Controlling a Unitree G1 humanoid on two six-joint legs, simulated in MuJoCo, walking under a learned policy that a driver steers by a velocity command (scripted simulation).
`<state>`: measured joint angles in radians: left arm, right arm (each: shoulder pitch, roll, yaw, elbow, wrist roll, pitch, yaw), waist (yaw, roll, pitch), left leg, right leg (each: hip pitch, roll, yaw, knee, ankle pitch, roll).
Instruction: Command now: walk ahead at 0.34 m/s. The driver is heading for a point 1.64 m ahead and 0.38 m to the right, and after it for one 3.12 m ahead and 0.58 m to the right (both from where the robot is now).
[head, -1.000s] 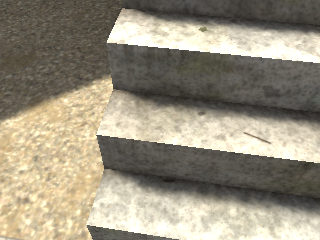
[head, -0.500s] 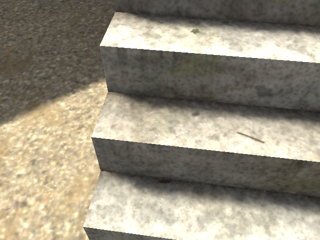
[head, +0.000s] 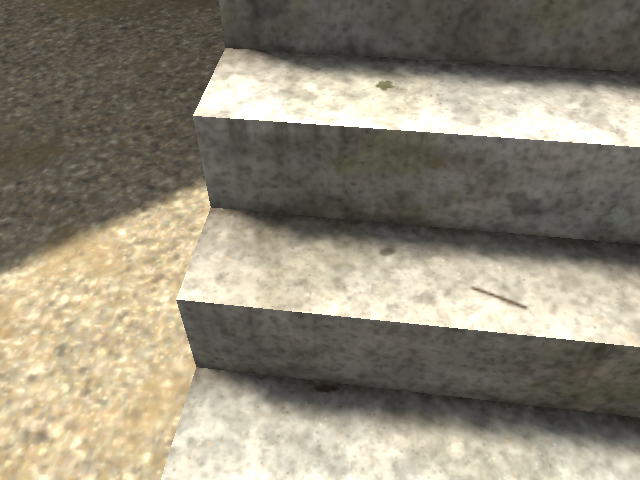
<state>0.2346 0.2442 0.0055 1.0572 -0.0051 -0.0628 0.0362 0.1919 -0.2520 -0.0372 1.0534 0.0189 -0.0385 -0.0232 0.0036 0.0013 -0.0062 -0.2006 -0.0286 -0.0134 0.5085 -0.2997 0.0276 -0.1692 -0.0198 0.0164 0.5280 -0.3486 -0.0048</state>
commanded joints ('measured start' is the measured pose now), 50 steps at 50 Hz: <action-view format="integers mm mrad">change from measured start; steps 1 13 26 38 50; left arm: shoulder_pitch -7 5 135 123 230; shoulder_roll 98 227 53 47 54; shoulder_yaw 15 83 62 53 46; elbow -47 -77 -64 -99 -8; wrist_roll -4 -20 -3 16 22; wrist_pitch -37 -19 -10 -13 -44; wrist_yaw -10 2 -6 -8 -10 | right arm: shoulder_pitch -56 -118 -8 -44 -149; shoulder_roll -96 -50 -75 -105 25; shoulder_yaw -14 3 -7 13 29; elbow -61 -150 -80 -164 -321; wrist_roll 5 3 -41 28 -77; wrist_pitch -37 -68 -51 -8 31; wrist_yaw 7 44 43 -2 27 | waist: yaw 4 -41 41 111 -12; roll -11 -127 50 112 -42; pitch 106 0 -23 -80 47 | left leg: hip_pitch -47 -21 6 198 -823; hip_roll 44 5 226 188 58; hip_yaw -89 94 -102 -69 5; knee -109 54 -299 50 1346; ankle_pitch -142 175 560 1138 -49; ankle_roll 88 12 228 170 -16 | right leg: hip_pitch -96 69 -374 -23 105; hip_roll -6 -191 -79 8 -252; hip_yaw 41 105 -5 -74 146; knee -123 -273 866 -240 -320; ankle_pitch -72 726 36 298 386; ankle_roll -77 -129 16 -76 -259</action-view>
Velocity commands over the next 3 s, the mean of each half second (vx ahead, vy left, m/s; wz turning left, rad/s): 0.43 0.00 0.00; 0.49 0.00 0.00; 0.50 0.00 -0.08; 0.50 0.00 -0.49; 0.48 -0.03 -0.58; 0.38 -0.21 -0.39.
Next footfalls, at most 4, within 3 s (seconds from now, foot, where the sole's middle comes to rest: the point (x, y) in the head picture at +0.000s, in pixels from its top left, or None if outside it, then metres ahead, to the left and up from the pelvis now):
0.32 left None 0.18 0.13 -0.77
0.78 right None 0.25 -0.04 -0.77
1.30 left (186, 430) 0.55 0.29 -0.56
2.16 right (235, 454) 0.50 0.19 -0.56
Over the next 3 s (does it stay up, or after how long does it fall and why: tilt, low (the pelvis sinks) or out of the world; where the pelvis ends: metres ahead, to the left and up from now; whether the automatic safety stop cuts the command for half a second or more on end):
stays up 0.39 0.34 0.01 its command is cut before an obstacle after 2.5 s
